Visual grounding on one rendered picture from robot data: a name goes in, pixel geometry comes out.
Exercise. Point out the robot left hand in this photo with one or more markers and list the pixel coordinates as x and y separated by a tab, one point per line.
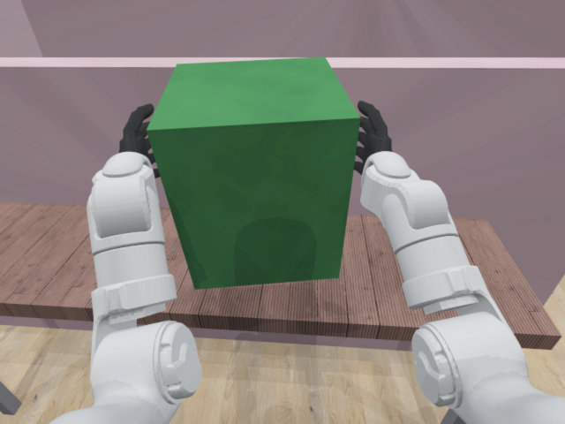
135	132

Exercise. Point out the left robot forearm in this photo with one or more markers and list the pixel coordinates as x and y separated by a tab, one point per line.
127	241

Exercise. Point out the right robot forearm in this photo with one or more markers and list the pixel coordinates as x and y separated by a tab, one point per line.
437	274

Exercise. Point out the right robot upper arm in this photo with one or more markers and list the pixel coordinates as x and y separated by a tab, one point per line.
473	365

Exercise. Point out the table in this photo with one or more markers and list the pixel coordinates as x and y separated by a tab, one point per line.
47	271

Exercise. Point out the left robot upper arm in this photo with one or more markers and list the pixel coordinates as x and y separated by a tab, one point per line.
141	376

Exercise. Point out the carton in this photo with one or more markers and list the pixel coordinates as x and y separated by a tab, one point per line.
256	159

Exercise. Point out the robot right hand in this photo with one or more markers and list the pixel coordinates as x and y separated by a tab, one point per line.
375	138

